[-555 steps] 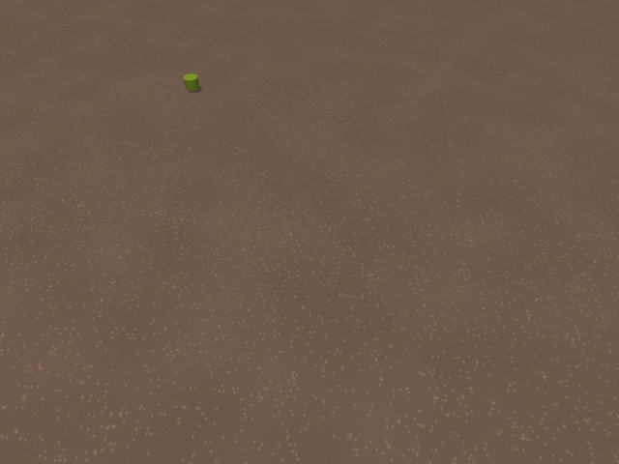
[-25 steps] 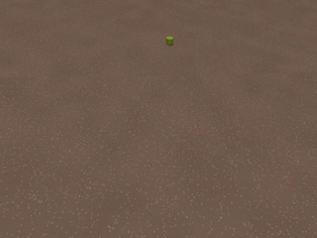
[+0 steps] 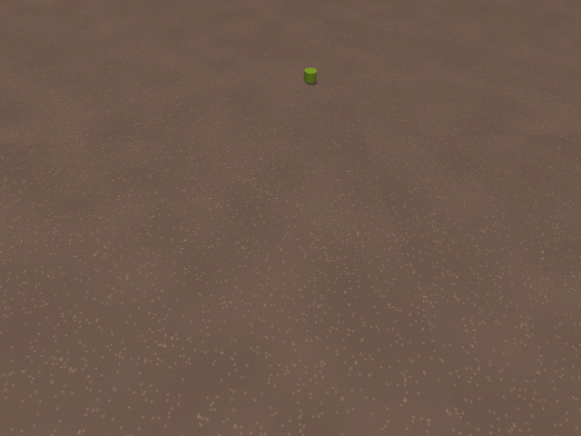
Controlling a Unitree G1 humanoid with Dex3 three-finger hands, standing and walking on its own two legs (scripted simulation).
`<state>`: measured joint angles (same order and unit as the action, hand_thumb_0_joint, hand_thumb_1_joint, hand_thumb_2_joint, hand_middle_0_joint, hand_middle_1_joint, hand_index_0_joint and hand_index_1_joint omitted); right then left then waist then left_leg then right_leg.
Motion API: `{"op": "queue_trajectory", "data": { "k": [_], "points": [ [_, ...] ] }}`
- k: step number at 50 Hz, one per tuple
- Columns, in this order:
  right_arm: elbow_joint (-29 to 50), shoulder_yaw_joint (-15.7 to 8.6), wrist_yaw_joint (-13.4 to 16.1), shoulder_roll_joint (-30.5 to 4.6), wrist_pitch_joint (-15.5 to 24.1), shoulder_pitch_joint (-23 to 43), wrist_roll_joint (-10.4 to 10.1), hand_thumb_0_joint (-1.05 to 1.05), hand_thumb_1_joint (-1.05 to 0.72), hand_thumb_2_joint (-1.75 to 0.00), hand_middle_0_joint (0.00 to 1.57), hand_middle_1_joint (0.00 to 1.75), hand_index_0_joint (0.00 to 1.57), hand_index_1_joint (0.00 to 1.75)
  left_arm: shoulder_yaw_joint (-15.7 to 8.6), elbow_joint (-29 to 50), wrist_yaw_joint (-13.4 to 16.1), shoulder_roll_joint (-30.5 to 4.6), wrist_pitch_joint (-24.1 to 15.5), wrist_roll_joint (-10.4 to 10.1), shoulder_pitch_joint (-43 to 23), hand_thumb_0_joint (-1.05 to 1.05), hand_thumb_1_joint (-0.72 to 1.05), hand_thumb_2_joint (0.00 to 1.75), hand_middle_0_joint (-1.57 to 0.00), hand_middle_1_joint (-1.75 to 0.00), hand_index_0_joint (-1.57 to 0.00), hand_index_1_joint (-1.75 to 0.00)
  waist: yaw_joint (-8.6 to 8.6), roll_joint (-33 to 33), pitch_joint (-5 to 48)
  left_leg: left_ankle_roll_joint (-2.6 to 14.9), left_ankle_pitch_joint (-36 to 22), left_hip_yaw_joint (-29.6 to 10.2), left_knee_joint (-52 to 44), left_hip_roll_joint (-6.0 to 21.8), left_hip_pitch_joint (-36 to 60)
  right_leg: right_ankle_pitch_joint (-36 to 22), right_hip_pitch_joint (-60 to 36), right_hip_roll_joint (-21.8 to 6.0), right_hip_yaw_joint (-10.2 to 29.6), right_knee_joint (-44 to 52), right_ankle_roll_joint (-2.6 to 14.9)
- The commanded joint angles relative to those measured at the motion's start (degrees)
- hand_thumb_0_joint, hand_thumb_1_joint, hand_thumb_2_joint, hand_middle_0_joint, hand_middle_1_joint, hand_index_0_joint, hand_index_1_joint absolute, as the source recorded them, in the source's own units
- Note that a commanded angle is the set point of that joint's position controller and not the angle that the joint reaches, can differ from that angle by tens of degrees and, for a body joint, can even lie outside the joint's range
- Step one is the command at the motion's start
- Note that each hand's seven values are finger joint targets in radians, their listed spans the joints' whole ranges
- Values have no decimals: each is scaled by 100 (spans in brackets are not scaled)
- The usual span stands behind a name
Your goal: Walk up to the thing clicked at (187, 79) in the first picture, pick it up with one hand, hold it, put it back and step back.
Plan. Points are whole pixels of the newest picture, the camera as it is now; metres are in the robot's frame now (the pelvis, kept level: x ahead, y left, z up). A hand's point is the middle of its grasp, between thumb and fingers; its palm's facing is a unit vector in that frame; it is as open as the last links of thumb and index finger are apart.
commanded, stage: stand
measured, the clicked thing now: (310, 75) +2.42 -0.13 -0.75
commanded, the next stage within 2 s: walk up in 1.66 s
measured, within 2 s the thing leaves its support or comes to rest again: neither
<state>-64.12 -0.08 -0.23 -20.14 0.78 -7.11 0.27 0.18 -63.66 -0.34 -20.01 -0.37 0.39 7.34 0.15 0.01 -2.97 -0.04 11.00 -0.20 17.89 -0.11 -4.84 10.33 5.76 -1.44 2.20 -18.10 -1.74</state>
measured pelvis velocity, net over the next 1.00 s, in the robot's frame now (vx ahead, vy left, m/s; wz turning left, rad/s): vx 0.00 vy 0.00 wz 0.00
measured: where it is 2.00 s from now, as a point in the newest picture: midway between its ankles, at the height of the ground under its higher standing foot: outside the picture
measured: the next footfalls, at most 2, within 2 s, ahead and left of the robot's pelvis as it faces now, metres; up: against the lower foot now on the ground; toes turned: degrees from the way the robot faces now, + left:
right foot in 2.00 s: +0.13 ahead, -0.22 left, +0.00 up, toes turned -30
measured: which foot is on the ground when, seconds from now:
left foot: down 0.00-1.00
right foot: down 0.00-1.00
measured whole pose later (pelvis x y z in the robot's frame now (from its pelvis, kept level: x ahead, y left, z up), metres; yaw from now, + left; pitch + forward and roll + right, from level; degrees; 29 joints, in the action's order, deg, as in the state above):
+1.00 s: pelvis +0.00 +0.00 +0.00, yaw +0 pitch -2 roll +0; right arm -64.0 0.0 -0.4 -20.1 0.6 -7.5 0.2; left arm 0.1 -63.9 -0.5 -20.1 -0.5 0.4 7.6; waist 0.0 0.0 -3.3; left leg -0.2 10.8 -0.4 18.3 0.1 -5.1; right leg 10.0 5.8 -1.2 2.0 -18.1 -1.6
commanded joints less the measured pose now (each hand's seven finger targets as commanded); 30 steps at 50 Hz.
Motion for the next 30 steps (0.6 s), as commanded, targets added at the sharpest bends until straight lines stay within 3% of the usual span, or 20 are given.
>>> {"op": "queue_trajectory", "data": {
  "k": [1,30],
  "points": [
    [322,-254,69,-1247,99,159,-6,0,-90,-90,20,30,20,30,-214,286,104,-1231,-130,16,-136,0,90,90,-20,-30,-20,-30,-19,-48,349,142,-946,-497,-194,711,-12,-998,-13,-574,380,196,277],
    [331,-244,58,-1234,93,158,9,0,-90,-90,20,30,20,30,-235,263,97,-1260,-130,21,-132,0,90,90,-20,-30,-20,-30,-24,-14,342,157,-693,-515,-234,711,-51,-797,5,-572,410,226,288]
  ]
}}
